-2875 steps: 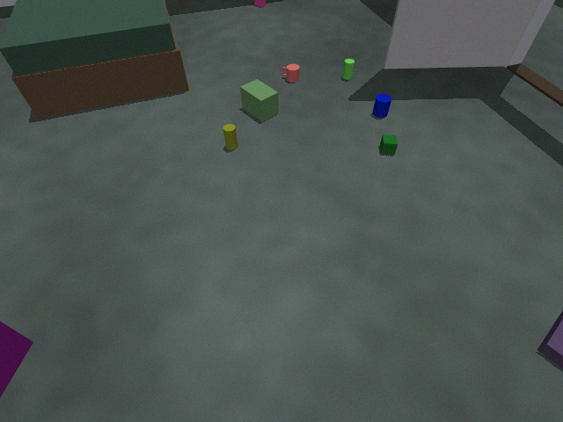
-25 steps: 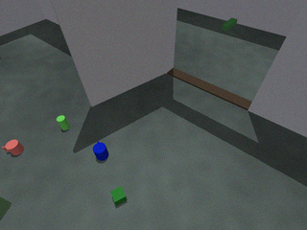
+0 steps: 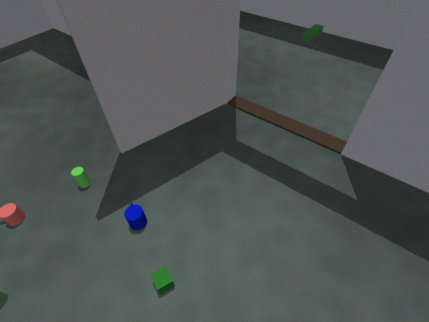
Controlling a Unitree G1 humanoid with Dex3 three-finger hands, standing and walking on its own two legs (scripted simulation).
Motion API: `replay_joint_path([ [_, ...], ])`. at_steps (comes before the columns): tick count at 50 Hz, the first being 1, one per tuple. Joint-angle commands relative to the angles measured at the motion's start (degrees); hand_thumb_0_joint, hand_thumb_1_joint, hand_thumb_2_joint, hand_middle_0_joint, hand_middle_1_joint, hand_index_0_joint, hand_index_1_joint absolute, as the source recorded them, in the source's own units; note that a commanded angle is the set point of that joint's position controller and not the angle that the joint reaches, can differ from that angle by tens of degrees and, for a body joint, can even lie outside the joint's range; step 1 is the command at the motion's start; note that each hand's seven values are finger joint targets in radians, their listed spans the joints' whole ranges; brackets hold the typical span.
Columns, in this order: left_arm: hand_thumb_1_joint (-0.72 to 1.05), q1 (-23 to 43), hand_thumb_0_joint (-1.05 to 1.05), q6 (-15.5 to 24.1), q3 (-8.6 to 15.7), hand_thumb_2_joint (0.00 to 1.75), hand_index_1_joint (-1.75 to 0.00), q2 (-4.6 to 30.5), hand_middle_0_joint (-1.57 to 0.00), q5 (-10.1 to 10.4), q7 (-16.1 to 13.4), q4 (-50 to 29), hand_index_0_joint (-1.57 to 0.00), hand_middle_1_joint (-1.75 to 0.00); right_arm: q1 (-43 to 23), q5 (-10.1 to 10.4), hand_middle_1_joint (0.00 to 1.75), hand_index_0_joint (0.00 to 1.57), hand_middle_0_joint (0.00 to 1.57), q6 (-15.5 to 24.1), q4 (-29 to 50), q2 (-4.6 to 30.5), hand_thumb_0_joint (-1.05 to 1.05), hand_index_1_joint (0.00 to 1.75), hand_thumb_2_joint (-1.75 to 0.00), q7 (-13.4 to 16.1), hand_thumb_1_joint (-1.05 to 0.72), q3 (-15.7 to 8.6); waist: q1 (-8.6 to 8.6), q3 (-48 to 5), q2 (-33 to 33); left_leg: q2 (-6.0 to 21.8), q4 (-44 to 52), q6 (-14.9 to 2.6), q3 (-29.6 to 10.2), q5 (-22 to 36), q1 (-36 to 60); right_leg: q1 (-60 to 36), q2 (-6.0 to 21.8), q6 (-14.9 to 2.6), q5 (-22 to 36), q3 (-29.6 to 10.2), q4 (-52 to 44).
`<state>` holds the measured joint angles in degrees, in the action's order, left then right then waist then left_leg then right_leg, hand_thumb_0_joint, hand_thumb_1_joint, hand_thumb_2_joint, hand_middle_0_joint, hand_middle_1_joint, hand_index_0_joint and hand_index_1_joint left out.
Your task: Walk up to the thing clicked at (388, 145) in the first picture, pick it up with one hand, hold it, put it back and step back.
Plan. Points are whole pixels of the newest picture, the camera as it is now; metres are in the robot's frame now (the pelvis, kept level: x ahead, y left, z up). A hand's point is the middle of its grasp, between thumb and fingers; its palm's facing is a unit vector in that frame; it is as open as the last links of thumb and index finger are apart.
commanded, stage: stand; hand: left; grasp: from above
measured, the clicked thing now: (163, 280) +0.42 +0.25 -0.74
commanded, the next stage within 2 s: step back in 0.88 s
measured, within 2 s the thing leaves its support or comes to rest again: neither
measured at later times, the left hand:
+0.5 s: hand out of the picture +0.01 +0.20 -0.18, palm faces +0.02 -0.97 -0.24, open 7.4 cm
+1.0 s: hand out of the picture +0.04 +0.23 -0.17, palm faces -0.01 -0.95 -0.32, open 7.4 cm
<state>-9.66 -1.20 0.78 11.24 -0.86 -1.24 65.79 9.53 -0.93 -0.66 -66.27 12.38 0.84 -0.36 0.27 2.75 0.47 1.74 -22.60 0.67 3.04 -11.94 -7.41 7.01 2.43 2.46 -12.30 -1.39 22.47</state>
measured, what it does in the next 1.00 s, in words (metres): stands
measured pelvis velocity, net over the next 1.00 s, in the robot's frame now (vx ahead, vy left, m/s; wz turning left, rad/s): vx -0.02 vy -0.01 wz -0.03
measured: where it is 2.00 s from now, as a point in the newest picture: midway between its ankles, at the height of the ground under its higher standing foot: outside the picture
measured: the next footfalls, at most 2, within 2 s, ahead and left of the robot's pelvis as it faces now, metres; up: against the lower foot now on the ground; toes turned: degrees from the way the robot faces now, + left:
left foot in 1.46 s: -0.09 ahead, +0.10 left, +0.00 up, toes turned +0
right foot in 1.84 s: -0.17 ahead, -0.15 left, +0.00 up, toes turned +0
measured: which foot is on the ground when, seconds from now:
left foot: down 0.00-1.00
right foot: down 0.00-1.00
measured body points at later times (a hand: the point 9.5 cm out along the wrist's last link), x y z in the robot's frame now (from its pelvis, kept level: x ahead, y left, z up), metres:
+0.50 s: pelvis +0.00 +0.00 +0.00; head +0.00 +0.00 +0.45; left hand +0.01 +0.25 -0.16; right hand +0.01 -0.25 -0.16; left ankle +0.01 +0.12 -0.74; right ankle +0.00 -0.15 -0.74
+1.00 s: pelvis -0.02 -0.01 -0.01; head +0.02 -0.01 +0.44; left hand +0.04 +0.28 -0.15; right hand +0.03 -0.29 -0.15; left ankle +0.01 +0.12 -0.74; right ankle +0.00 -0.14 -0.74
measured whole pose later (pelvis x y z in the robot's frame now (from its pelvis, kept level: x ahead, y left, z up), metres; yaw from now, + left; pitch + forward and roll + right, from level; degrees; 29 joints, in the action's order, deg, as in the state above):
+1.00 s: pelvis -0.02 -0.01 -0.01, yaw -1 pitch -2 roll +1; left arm -9.7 -1.5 3.1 17.2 0.0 -0.9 60.0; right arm 7.6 -0.3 -1.2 -61.6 15.8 -0.1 -2.6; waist 0.7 6.4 -1.0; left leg 2.3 -29.1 0.6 4.3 -13.6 -13.4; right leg 15.6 2.0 0.4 -14.9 -2.4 33.2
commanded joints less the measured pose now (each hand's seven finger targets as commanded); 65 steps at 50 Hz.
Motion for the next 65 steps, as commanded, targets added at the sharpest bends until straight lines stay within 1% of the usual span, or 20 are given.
replay_joint_path([
  [1, 0.9, -1.47, 0.0, 1.16, 1.48, 0.9, -0.3, 7.99, -0.2, -0.34, -0.75, -1.78, -0.2, -0.3, 0.88, -0.01, 0.3, 0.2, 0.2, 0.95, 1.8, 8.05, 0.0, 0.3, -0.9, 0.98, -0.9, -1.62, -0.25, -1.23, -0.84, 4.21, 3.93, -1.45, -4.1, 7.37, 1.71, 3.19, 2.84, -2.49, 9.39, -2.26, -3.64],
  [4, 0.9, -1.93, 0.0, 1.29, 1.62, 0.9, -0.3, 7.91, -0.2, -0.48, -0.97, -1.62, -0.2, -0.3, 1.17, -0.07, 0.3, 0.2, 0.2, 1.02, 1.7, 7.87, 0.0, 0.3, -0.9, 1.05, -0.9, -1.86, -0.04, -1.44, -1.56, 4.3, 3.19, -1.76, -3.95, 8.28, 2.25, 3.24, 3.07, -2.49, 10.75, -2.38, -3.59],
  [12, 0.9, -2.99, 0.0, 0.73, 1.64, 0.9, -0.3, 6.32, -0.2, -0.64, -0.78, -1.67, -0.2, -0.3, 2.34, -0.34, 0.3, 0.2, 0.2, 0.44, 1.69, 6.85, 0.0, 0.3, -0.9, 1.11, -0.9, -2.21, 0.11, 2.22, 0.6, 4.12, 5.49, -1.59, -4.68, -2.22, -1.86, 5.75, 1.92, -2.78, 1.56, -2.08, -3.42],
  [17, 0.9, -3.73, 0.0, 1.45, 2.04, 0.9, -0.3, 7.79, -0.2, -0.68, -0.98, -2.36, -0.2, -0.3, 2.59, -0.23, 0.3, 0.2, 0.2, 1.0, 2.13, 7.74, 0.0, 0.3, -0.9, 1.06, -0.9, -2.76, 0.01, -0.8, -0.55, 4.3, 3.01, -2.01, -4.34, 4.33, 0.67, 4.45, 2.83, -3.13, 6.24, -2.6, -2.95],
  [26, 0.9, -4.85, 0.0, 1.48, 2.0, 0.9, -0.3, 7.5, -0.2, -0.56, -1.09, -2.77, -0.2, -0.3, 3.8, -0.27, 0.3, 0.2, 0.2, 0.94, 2.63, 7.48, 0.0, 0.3, -0.9, 1.06, -0.9, -2.93, 0.17, 0.14, -0.83, 4.41, 2.5, -2.17, -3.92, 4.78, 0.47, 4.92, 2.9, -2.99, 7.3, -2.72, -2.41],
  [29, 0.9, -5.24, 0.0, 1.37, 2.05, 0.9, -0.3, 7.62, -0.2, -0.61, -1.01, -2.71, -0.2, -0.3, 3.7, -0.26, 0.3, 0.2, 0.2, 0.95, 2.82, 7.41, 0.0, 0.3, -0.9, 0.97, -0.9, -2.9, 0.11, 1.96, -1.12, 4.28, 3.4, -2.03, -4.22, 0.66, -0.69, 6.32, 2.48, -3.07, 2.9, -2.69, -2.96],
  [35, 0.9, -4.72, 0.0, 1.49, 2.31, 0.9, -0.3, 8.16, -0.2, -0.51, -0.94, -3.66, -0.2, -0.3, 3.66, -0.18, 0.3, 0.2, 0.2, 1.16, 3.44, 7.89, 0.0, 0.3, -0.9, 0.96, -0.9, -3.13, 0.02, 0.71, 0.04, 4.78, 3.21, -2.18, -4.21, 3.2, 0.22, 5.63, 2.63, -2.97, 6.71, -2.79, -1.75],
  [43, 0.9, -3.58, 0.0, 1.71, 2.7, 0.9, -0.3, 10.08, -0.2, -0.61, -0.63, -4.52, -0.2, -0.3, 2.29, -0.34, 0.3, 0.2, 0.2, 1.33, 4.7, 9.74, 0.0, 0.3, -0.9, 0.79, -0.9, -3.43, 0.04, 2.81, -0.54, 4.88, 4.61, -2.24, -5.02, -3.12, -1.81, 6.51, 2.55, -3.17, 0.79, -3.37, -3.18],
  [44, 0.9, 2.35, 0.0, 1.63, 4.97, 0.9, -0.3, 20.41, -0.2, 0.9, -0.59, -8.45, -0.2, -0.3, -3.34, 0.45, 0.3, 0.2, 0.2, 0.9, 6.9, 20.46, 0.0, 0.3, -0.9, 0.58, -0.9, -5.34, 0.81, 6.42, 0.17, 6.31, 1.97, -2.7, -7.83, 7.75, -4.69, 11.71, 1.93, -3.34, 9.74, -4.93, 1.42],
  [47, 0.9, 0.61, 0.0, 1.25, 4.84, 0.9, -0.3, 17.94, -0.2, 1.05, -0.67, -9.77, -0.2, -0.3, -3.26, 0.83, 0.3, 0.2, 0.2, 0.84, 8.44, 20.74, 0.0, 0.3, -0.9, 0.51, -0.9, -5.75, 0.77, -3.08, 3.99, 10.88, 0.46, -7.49, -8.56, 18.3, -2.11, 8.36, -1.13, -3.77, 7.67, -0.21, 12.22],
  [49, 0.9, -1.07, 0.0, 0.49, 4.8, 0.9, -0.3, 17.23, -0.2, 0.63, -0.42, -10.6, -0.2, -0.3, -4.86, 0.8, 0.3, 0.2, 0.2, 0.43, 10.22, 21.09, 0.0, 0.3, -0.9, 0.6, -0.9, -6.26, 0.24, -6.43, 7.32, 13.91, -1.0, -10.98, -9.74, 18.28, -4.11, 7.77, -2.03, -4.36, -1.4, 0.81, 19.69],
  [51, 0.9, -3.11, 0.0, 0.05, 4.91, 0.9, -0.3, 17.26, -0.2, 0.22, -0.29, -11.17, -0.2, -0.3, -6.59, 0.74, 0.3, 0.2, 0.2, -0.18, 11.97, 21.09, 0.0, 0.3, -0.9, 0.7, -0.9, -6.2, -0.82, -6.89, 8.49, 14.56, -4.22, -12.36, -9.15, 16.5, -7.77, 7.62, -1.86, -5.34, -3.16, 0.24, 22.44],
  [53, 0.9, -5.08, 0.0, 0.01, 5.3, 0.9, -0.3, 18.03, -0.2, 0.03, -0.07, -11.28, -0.2, -0.3, -8.37, 0.79, 0.3, 0.2, 0.2, -0.96, 13.59, 20.27, 0.0, 0.3, -0.9, 0.61, -0.9, -5.92, -1.92, -6.57, 7.28, 12.27, -9.51, -10.41, -7.37, 12.27, -10.88, 6.35, -0.64, -6.48, 3.83, -1.21, 18.87],
  [54, 0.9, -5.12, 0.0, 0.27, 5.9, 0.9, -0.3, 19.76, -0.2, -0.15, -0.09, -11.47, -0.2, -0.3, -8.7, 1.29, 0.3, 0.2, 0.2, -1.5, 14.04, 18.62, 0.0, 0.3, -0.9, 0.49, -0.9, -5.43, -2.36, -5.53, 0.49, 6.87, -17.27, -6.87, -4.07, 5.33, -12.42, 7.49, 4.0, -7.72, 11.46, -7.01, 9.87],
  [55, 0.9, -3.31, 0.0, 0.69, 6.65, 0.9, -0.3, 23.84, -0.2, -0.32, 0.01, -12.56, -0.2, -0.3, -8.84, 1.64, 0.3, 0.2, 0.2, -1.98, 14.82, 15.86, 0.0, 0.3, -0.9, 0.41, -0.9, -4.54, -2.22, -2.62, -11.71, -2.92, -29.21, -2.49, 0.33, -7.4, -16.4, 9.4, 11.62, -11.84, 18.26, -18.93, -1.14],
  [56, 0.9, 0.04, 0.0, 0.91, 7.34, 0.9, -0.3, 28.08, -0.2, -1.1, -0.1, -14.56, -0.2, -0.3, -7.9, 1.03, 0.3, 0.2, 0.2, -2.51, 15.13, 15.51, 0.0, 0.3, -0.9, 0.82, -0.9, -4.5, -2.33, -1.81, -16.58, -7.72, -40.67, -2.27, -5.57, -25.8, -19.43, 12.89, 18.19, -18.8, 17.89, -29.23, -4.61],
  [57, 0.9, 2.05, 0.0, 1.08, 7.47, 0.9, -0.3, 28.18, -0.2, -1.53, -0.31, -16.01, -0.2, -0.3, -5.58, 0.72, 0.3, 0.2, 0.2, -2.89, 14.57, 17.37, 0.0, 0.3, -0.9, 1.0, -0.9, -5.1, -1.63, -1.59, -12.78, -6.89, -47.2, -2.36, -11.67, -25.86, -18.79, 15.65, 18.56, -19.94, 12.86, -29.47, -4.63],
  [59, 0.9, 8.02, 0.0, 0.94, 6.51, 0.9, -0.3, 24.19, -0.2, -1.33, -0.6, -17.59, -0.2, -0.3, 0.03, 2.05, 0.3, 0.2, 0.2, -2.65, 12.75, 18.53, 0.0, 0.3, -0.9, 0.66, -0.9, -4.96, 1.68, -2.23, -7.94, -7.26, -51.24, -1.82, -12.57, -18.18, -19.39, 11.83, 12.19, -16.33, 13.93, -17.3, -1.01],
  [63, 0.9, 4.35, 0.0, 0.66, 6.44, 0.9, -0.3, 22.34, -0.2, -1.13, -0.69, -19.33, -0.2, -0.3, 0.22, 1.27, 0.3, 0.2, 0.2, -1.53, 13.67, 20.66, 0.0, 0.3, -0.9, 0.8, -0.9, -4.05, -1.97, -6.93, -7.89, -6.58, -44.02, 0.6, -10.25, -17.17, -22.21, -0.52, 11.0, -15.7, 15.05, -13.81, 2.35],
  [65, 0.9, 3.38, 0.0, 0.41, 6.8, 0.9, -0.3, 23.37, -0.2, -1.04, -1.1, -19.93, -0.2, -0.3, -1.28, 0.81, 0.3, 0.2, 0.2, -1.35, 15.26, 20.91, 0.0, 0.3, -0.9, 0.89, -0.9, -3.81, -2.84, -5.88, -9.43, -4.45, -36.58, 0.77, -9.91, -18.8, -21.92, -2.72, 13.65, -16.87, 18.98, -14.44, 2.8],
])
